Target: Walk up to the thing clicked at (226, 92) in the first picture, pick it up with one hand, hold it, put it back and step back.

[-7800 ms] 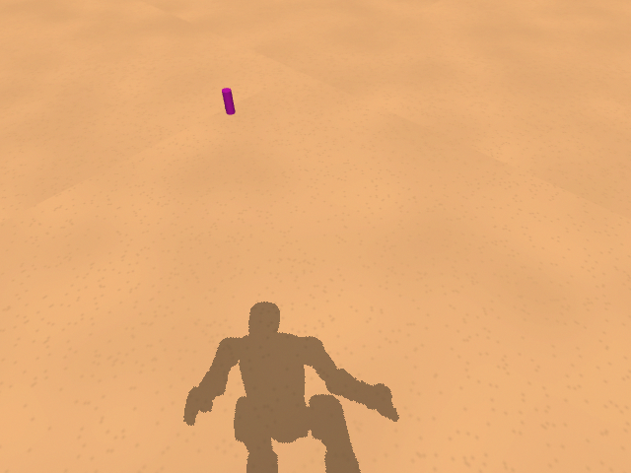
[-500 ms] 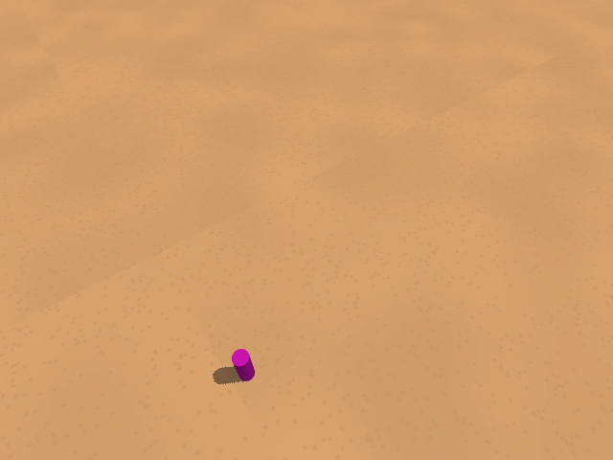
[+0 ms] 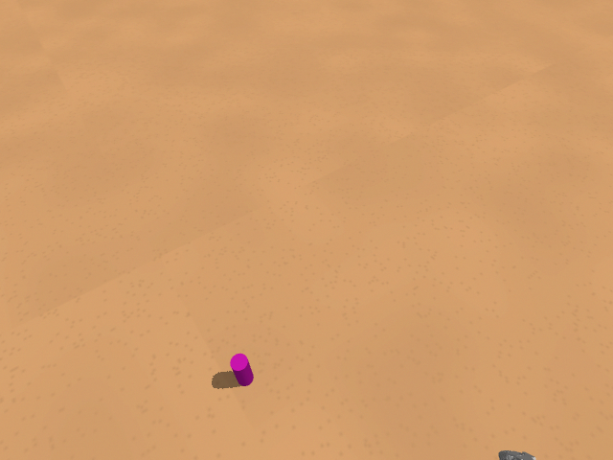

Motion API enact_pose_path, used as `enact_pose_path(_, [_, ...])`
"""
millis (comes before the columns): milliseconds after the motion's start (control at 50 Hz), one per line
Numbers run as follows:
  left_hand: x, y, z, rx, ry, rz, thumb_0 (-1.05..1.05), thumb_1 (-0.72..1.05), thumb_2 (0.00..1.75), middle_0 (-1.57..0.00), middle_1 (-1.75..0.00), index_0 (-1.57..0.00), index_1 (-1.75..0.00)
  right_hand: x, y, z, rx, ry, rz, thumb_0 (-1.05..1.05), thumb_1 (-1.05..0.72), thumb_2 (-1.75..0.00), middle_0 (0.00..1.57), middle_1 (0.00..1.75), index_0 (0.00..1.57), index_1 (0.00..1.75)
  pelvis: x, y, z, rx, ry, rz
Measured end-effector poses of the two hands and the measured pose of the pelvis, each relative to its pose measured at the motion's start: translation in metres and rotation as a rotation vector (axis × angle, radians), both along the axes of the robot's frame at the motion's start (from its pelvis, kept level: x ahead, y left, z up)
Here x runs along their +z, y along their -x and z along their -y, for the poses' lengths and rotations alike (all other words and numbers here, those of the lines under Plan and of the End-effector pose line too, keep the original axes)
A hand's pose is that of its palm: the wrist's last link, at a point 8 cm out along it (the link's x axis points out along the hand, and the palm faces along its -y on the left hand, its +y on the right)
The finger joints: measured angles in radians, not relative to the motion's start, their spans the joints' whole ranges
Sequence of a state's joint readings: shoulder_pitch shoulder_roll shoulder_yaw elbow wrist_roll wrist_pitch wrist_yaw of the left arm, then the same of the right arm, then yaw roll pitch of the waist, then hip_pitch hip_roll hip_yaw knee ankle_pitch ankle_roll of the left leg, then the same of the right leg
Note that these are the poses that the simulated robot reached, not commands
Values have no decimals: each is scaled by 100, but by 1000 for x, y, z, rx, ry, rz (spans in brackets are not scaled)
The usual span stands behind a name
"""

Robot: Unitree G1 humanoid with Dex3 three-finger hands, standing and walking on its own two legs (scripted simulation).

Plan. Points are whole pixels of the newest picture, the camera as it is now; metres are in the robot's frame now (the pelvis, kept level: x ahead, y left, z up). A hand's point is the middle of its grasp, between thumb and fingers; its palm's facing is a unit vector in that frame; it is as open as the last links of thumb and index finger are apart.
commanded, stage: stand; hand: left
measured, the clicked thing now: (242, 370) +0.48 +0.23 -0.71
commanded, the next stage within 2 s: none
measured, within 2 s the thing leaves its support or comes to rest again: neither
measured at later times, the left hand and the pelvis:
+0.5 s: hand out of the picture +0.07 +0.24 -0.15, palm faces -0.01 -0.94 -0.34, open 7.3 cm; pelvis +0.00 -0.01 +0.00, yaw +0 degrees
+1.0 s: hand out of the picture +0.07 +0.23 -0.15, palm faces -0.02 -0.94 -0.34, open 7.3 cm; pelvis +0.00 -0.02 +0.00, yaw +0 degrees
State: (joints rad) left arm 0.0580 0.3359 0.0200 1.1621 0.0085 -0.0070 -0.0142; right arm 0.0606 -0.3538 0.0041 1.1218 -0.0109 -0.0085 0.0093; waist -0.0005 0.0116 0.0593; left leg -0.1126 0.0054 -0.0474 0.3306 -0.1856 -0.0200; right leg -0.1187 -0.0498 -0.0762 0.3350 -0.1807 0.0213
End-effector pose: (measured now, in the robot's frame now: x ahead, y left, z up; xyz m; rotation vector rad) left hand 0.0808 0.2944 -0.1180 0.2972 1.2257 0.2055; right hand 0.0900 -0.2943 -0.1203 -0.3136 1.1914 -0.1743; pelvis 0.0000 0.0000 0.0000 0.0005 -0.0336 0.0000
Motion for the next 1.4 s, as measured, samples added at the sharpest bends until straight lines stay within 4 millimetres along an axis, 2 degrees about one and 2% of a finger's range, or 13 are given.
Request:
enact_pose_path(340, [1,19,7,11,-12,-36,0,91,90,-20,-30,-20,-30,-5,13,10,-1,-8,-39,1,-91,-90,20,30,20,30,0,1,10,1,-1,-1])
enact_pose_path(800, [2,10,16,-7,-9,-10,0,91,90,-20,-30,-20,-30,-5,28,21,-15,-1,-55,1,-91,-90,20,30,20,30,0,3,18,-5,-1,3])
enact_pose_path(1400, [1,16,14,-13,-9,-22,0,91,90,-20,-30,-20,-30,-4,33,19,-18,0,-59,1,-91,-90,20,30,20,30,0,3,17,-12,0,4])
